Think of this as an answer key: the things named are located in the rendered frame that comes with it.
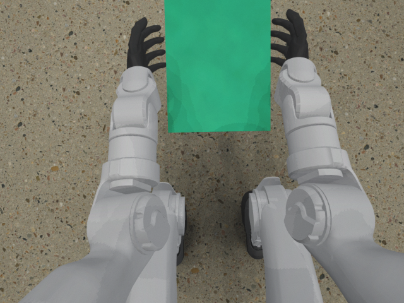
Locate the right robot forearm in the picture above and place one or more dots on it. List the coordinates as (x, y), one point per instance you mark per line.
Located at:
(315, 155)

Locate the carton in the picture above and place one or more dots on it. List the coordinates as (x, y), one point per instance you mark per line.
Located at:
(218, 63)

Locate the robot left upper arm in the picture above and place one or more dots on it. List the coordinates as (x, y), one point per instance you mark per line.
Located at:
(123, 233)

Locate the robot left thigh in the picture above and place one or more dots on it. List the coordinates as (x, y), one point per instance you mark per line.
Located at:
(157, 283)

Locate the robot left hand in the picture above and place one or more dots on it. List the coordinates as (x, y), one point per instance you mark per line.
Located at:
(137, 47)

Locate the robot right shin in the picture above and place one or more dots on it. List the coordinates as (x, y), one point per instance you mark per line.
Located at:
(268, 181)

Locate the robot right hand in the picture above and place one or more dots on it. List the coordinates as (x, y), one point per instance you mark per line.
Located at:
(296, 40)

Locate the robot right upper arm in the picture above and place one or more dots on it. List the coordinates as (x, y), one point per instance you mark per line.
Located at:
(336, 224)

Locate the left robot forearm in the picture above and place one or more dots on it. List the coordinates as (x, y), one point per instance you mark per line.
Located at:
(133, 137)

